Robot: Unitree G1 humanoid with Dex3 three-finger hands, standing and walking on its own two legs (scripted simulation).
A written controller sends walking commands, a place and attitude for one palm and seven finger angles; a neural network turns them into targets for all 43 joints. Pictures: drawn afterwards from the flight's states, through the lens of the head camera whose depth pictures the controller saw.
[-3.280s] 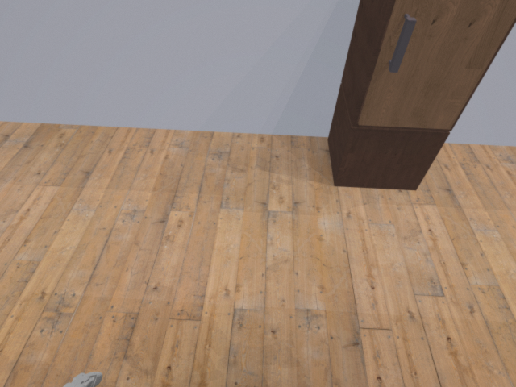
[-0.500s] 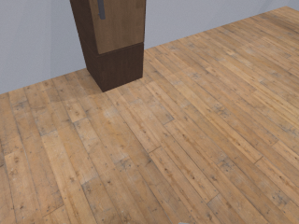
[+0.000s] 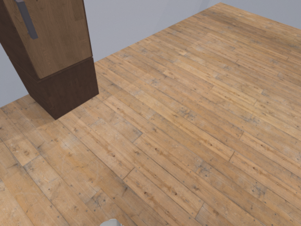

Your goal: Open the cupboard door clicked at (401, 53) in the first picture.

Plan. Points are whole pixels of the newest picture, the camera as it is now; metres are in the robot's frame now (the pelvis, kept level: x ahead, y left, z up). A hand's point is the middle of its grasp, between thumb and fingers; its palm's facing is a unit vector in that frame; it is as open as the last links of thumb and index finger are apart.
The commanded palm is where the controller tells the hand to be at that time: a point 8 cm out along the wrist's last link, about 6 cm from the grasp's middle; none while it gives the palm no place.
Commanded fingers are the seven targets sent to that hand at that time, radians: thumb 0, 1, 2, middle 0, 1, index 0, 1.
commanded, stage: walk to a spot facing it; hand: left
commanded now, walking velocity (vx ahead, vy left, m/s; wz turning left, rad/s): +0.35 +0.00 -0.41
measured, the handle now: (25, 19) +0.97 +0.68 +0.04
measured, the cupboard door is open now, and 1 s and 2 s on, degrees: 0 0 0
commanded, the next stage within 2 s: turn to face it in 1.26 s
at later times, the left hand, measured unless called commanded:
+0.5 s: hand (121, 164) +0.34 +0.11 -0.15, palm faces -0.28 -0.95 -0.15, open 7.4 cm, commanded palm none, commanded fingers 0.00 0.90 0.90 -0.20 -0.30 -0.20 -0.30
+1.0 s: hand (122, 146) +0.43 +0.12 -0.18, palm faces -0.18 -0.97 -0.14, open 7.3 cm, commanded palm none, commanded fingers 0.00 0.90 0.90 -0.20 -0.30 -0.20 -0.30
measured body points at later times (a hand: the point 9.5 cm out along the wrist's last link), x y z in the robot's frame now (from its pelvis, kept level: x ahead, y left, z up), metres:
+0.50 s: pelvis +0.19 -0.02 +0.02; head +0.23 -0.03 +0.46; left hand +0.36 +0.16 -0.13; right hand +0.03 -0.19 -0.13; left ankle +0.09 +0.11 -0.72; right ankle +0.28 -0.17 -0.70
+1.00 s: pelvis +0.42 -0.06 +0.01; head +0.43 -0.03 +0.45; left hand +0.44 +0.17 -0.16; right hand +0.48 -0.32 -0.11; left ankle +0.53 +0.01 -0.72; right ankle +0.29 -0.16 -0.70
